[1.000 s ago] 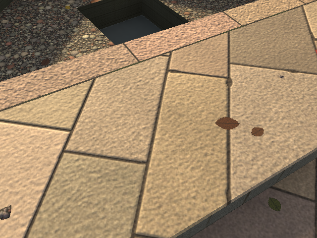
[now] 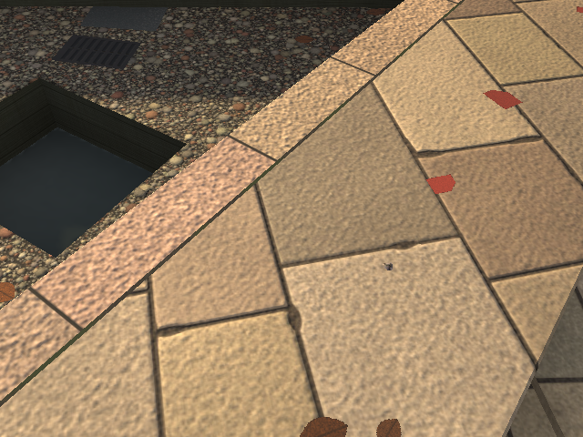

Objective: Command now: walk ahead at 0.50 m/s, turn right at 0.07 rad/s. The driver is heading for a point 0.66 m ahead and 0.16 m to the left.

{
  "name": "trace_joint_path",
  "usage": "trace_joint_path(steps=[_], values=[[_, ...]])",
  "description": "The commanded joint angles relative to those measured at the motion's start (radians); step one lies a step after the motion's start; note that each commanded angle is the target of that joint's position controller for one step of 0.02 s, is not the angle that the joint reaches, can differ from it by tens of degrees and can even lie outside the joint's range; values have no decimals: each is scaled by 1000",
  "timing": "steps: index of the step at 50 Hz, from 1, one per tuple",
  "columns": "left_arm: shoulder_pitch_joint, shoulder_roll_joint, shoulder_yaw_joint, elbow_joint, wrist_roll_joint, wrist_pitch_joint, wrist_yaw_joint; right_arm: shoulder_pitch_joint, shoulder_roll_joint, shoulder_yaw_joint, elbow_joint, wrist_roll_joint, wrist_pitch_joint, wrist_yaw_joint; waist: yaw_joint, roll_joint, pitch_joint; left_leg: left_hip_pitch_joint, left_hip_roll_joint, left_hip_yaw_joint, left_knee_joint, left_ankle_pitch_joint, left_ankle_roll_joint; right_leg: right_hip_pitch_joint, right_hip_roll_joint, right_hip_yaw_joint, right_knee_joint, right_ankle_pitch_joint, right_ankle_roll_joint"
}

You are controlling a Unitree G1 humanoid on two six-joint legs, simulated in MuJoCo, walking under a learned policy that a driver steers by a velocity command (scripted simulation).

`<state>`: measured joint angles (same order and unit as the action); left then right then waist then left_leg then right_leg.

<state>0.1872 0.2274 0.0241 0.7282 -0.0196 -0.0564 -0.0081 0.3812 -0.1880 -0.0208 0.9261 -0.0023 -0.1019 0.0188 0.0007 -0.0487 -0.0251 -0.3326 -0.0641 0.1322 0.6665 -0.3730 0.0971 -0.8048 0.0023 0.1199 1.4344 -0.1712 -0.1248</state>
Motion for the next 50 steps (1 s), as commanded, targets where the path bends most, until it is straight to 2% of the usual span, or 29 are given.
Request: trace_joint_path(steps=[1,3,5,9,12,14,15,16,17,18,19,20,22,24,25,28,30,35,38,39,40,41,42,43,44,45,46,47,50], values=[[-12,55,-9,-63,10,-8,-5,-54,-62,-3,-63,19,-28,-7,37,49,68,-23,161,-201,-464,249,95,-21,-34,-74,-262,115,37],[-119,25,-19,-93,23,-18,-10,8,-77,-3,-62,26,-22,-26,-17,42,28,34,139,-189,-516,373,88,89,-36,-162,-511,203,86],[-217,-16,-28,-129,10,-31,-20,81,-104,-5,-50,23,-23,-37,-61,64,11,160,156,-209,-534,508,73,142,-10,-166,-688,248,113],[-319,19,-15,-162,3,-55,-40,145,-159,-24,-50,30,5,-58,-82,119,38,438,223,-275,-472,655,67,85,14,-135,-916,243,127],[-288,73,7,-163,3,-67,-45,110,-183,-37,-58,27,28,-61,-33,178,30,468,250,-303,-366,848,71,226,35,-125,-995,191,103],[-103,148,41,-115,6,-69,-30,56,-192,-44,-74,18,39,-50,74,204,-77,416,220,-287,-150,1034,45,503,40,-132,-1043,198,43],[86,195,59,-78,21,-67,-14,4,-187,-42,-109,7,33,-41,160,193,-202,202,194,-287,61,893,28,838,-70,-42,-960,223,-19],[220,281,80,-72,57,-60,4,79,-80,-14,-147,-6,15,-30,141,-43,-379,-196,44,-226,427,369,-30,1277,-355,310,-911,265,-152],[187,200,60,-78,49,-54,3,157,-81,-1,-138,12,2,-22,111,-196,-501,-371,10,-285,656,-183,-50,1354,-467,616,-1024,133,-254],[125,117,45,-85,35,-44,13,65,-189,-37,-146,39,2,-22,117,-103,-322,-441,77,-295,727,-126,-55,1191,-421,495,-1080,22,-207],[79,92,36,-77,23,-41,15,-26,-204,-43,-174,47,7,-26,98,-25,-174,-446,118,-256,724,-34,-63,1015,-376,335,-1122,-7,-157],[37,78,31,-60,27,-42,9,-73,-183,-45,-187,43,12,-28,62,34,-77,-430,144,-234,686,18,-67,867,-326,243,-1178,6,-129],[-17,60,28,-45,36,-54,-3,-51,-148,-51,-187,44,38,-26,-6,-23,8,-348,187,-239,628,77,-68,675,-263,101,-1266,37,-95],[-32,75,37,-24,28,-63,-10,-64,-114,-44,-203,44,58,-21,-24,-37,51,-352,204,-230,595,89,-79,588,-255,4,-1311,104,-95],[-23,95,45,-12,34,-67,-11,-90,-113,-44,-219,41,61,-18,-26,-25,63,-374,209,-238,561,127,-87,571,-255,-34,-1319,148,-100],[-9,148,60,7,38,-70,-4,-161,-119,-39,-247,22,58,-4,-19,-1,66,-384,211,-226,385,318,-93,576,-229,-155,-1314,252,-84],[12,167,64,16,33,-69,1,-243,-115,-32,-263,20,49,10,13,15,71,-328,193,-176,211,433,-81,585,-208,-220,-1314,257,-56],[129,217,81,58,2,-34,8,-416,-114,-26,-332,35,44,39,76,19,103,-421,171,-126,1,394,-42,856,-290,-243,-1274,278,-26],[122,243,90,59,-5,-4,19,-382,-156,-50,-353,23,45,44,27,-40,48,-279,81,-45,-48,245,0,918,-285,-292,-1094,714,16],[116,255,92,59,-4,7,27,-261,-190,-71,-325,13,42,44,-39,-47,-16,-124,29,-23,-89,258,19,896,-257,-308,-932,848,40],[120,244,86,56,-6,9,35,-111,-245,-100,-284,5,39,32,-119,-28,-97,131,1,-41,-167,411,50,781,-211,-327,-723,812,85],[161,167,60,20,34,-2,38,3,-346,-125,-264,-10,41,7,-122,137,-229,475,210,-302,-88,826,113,497,-142,-326,-397,260,145],[261,83,24,-6,50,-21,26,-70,-378,-108,-313,-21,35,-1,-24,338,-423,749,479,-762,-131,1170,321,199,28,-186,-24,-500,208],[238,186,43,20,17,-35,15,-39,-305,-91,-324,-20,43,4,-97,170,-562,742,481,-716,-152,1216,339,211,-18,-2,51,-466,204],[173,181,43,14,-21,-36,11,-66,-247,-82,-297,-13,46,3,-88,151,-425,639,429,-580,-162,1085,305,131,-63,-24,33,-414,193],[117,167,38,10,-10,-33,27,-138,-200,-69,-295,3,43,0,-66,67,-265,463,371,-480,-196,1001,244,108,-106,-47,-55,-354,192],[77,176,47,9,-1,-19,44,-190,-164,-55,-294,11,40,-3,-34,55,-175,302,329,-417,-233,945,209,151,-131,-50,-128,-320,190],[96,179,53,11,-1,1,53,-221,-159,-49,-291,3,39,-3,5,77,-131,173,302,-366,-275,921,198,235,-135,-54,-165,-298,190],[153,130,49,29,10,26,63,-255,-173,-58,-279,-20,24,1,48,101,-124,44,266,-266,-322,980,192,347,-116,-74,-316,-196,197]])
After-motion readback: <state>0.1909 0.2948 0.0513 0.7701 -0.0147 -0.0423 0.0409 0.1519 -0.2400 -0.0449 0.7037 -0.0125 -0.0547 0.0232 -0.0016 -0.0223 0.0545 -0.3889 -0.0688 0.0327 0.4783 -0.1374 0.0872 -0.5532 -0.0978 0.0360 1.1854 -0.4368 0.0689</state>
